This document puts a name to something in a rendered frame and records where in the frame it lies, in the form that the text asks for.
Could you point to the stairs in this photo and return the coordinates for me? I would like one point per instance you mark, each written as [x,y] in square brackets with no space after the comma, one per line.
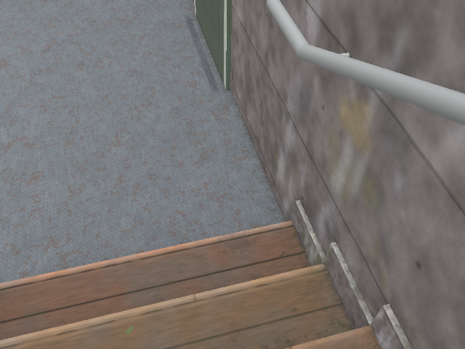
[253,289]

